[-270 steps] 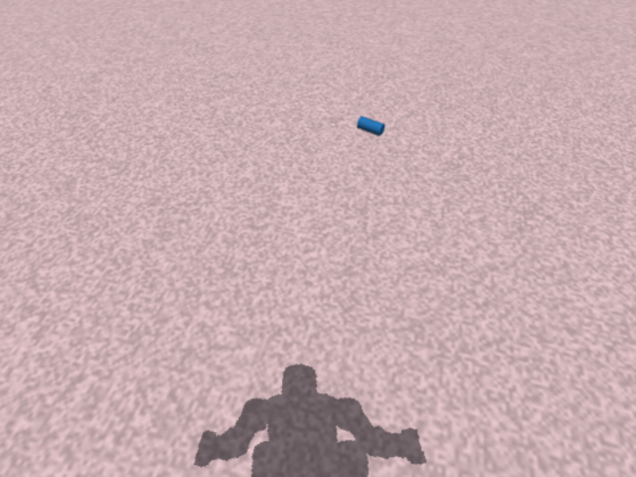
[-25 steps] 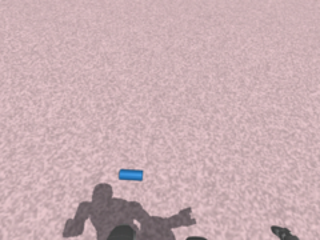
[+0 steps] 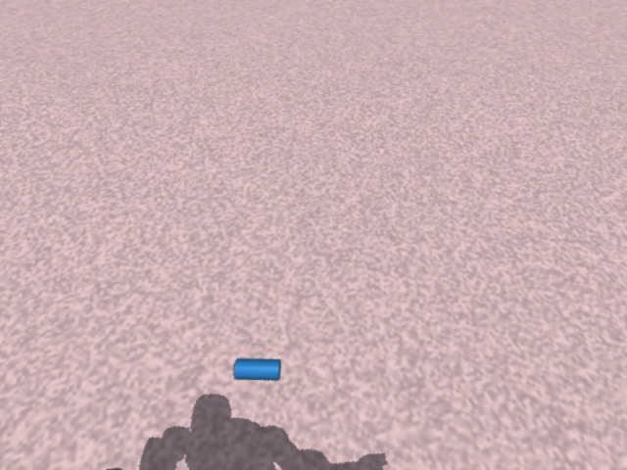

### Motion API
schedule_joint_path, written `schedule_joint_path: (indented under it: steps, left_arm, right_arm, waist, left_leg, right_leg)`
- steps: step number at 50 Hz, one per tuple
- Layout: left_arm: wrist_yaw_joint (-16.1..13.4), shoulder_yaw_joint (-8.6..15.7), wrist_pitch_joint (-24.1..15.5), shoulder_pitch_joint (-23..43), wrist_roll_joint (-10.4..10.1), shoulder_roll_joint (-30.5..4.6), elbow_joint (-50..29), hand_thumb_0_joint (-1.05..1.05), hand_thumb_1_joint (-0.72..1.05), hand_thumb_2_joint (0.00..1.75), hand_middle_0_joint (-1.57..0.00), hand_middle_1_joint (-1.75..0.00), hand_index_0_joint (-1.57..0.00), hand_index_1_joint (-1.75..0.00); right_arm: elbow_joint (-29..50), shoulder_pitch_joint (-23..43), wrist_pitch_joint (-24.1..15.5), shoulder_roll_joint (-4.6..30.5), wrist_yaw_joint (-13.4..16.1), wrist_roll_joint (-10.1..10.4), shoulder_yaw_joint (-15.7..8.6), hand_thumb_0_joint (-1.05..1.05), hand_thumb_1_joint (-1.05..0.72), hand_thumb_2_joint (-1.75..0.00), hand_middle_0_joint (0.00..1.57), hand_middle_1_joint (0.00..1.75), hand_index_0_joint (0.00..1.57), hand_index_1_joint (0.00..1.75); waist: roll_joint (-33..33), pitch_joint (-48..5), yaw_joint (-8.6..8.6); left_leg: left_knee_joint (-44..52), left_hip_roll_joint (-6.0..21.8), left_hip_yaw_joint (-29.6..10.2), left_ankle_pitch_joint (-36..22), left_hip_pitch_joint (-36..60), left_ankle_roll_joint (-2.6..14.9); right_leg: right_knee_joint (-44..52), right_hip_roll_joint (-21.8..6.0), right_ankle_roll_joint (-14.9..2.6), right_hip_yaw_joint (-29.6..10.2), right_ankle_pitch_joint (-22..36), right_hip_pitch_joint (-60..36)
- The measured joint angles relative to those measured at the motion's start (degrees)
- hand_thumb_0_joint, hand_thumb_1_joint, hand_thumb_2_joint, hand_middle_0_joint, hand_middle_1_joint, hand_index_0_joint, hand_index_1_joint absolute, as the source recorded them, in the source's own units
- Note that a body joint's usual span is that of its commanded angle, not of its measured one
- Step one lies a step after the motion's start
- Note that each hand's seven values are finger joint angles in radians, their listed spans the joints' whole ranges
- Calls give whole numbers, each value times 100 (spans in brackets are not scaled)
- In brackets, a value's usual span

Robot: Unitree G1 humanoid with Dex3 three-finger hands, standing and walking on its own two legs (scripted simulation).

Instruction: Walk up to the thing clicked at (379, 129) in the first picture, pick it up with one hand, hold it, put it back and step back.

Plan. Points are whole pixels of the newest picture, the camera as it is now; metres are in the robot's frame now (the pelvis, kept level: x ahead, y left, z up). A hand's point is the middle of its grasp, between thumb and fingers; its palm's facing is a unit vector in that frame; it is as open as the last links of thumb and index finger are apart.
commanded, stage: walk up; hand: left
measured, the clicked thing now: (258, 369) +0.52 +0.18 -0.73
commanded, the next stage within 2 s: none
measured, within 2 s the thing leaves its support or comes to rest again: neither
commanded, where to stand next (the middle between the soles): +0.13 -0.01 m, yaw +1 degrees
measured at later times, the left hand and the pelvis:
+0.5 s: hand out of the picture +0.11 +0.26 -0.15, palm faces +0.01 -0.94 -0.34, open 7.3 cm; pelvis +0.01 +0.00 +0.00, yaw +1 degrees
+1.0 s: hand out of the picture +0.09 +0.27 -0.15, palm faces +0.03 -0.94 -0.33, open 7.3 cm; pelvis +0.01 +0.00 +0.01, yaw +2 degrees
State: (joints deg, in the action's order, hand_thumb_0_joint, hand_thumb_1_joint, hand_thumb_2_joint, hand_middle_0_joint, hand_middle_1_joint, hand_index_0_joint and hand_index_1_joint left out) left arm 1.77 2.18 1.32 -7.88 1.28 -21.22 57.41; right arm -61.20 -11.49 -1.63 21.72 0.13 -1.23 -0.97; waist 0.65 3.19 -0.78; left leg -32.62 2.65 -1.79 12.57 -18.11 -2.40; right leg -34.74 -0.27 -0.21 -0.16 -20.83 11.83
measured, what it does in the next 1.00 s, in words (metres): stands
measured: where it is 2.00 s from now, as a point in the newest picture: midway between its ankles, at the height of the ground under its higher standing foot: outside the picture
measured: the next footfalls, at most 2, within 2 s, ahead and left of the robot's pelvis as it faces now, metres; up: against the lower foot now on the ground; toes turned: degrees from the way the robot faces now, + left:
right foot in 1.38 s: +0.12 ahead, -0.20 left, +0.00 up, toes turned -1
left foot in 1.92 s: +0.08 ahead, +0.14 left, +0.00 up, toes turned +7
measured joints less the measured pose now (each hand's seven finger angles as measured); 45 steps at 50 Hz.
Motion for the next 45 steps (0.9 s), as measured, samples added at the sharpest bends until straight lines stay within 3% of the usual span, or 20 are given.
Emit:
schedule_joint_path:
  steps: [7,24,45]
  left_arm:
    - [-36,-12,22,163,-48,23,92,0,91,90,-21,-30,-21,-30]
    - [-47,16,96,307,-47,-14,253,0,91,90,-21,-30,-21,-30]
    - [-13,42,109,151,-24,-8,334,0,91,90,-21,-30,-20,-30]
  right_arm:
    - [-85,90,-44,-13,31,18,26,0,-91,-90,21,30,20,30]
    - [0,576,-14,-39,66,36,40,0,-91,-90,20,30,20,30]
    - [-104,505,18,-130,45,14,60,0,-91,-90,21,30,20,30]
  waist:
    - [44,78,-36]
    - [23,92,79]
    - [39,94,102]
  left_leg:
    - [169,-4,-1,-24,120,-41]
    - [195,-25,-69,0,206,-32]
    - [495,-68,-141,-183,312,-4]
  right_leg:
    - [215,-9,7,9,35,-143]
    - [346,-23,14,85,38,-309]
    - [744,-57,57,171,248,-494]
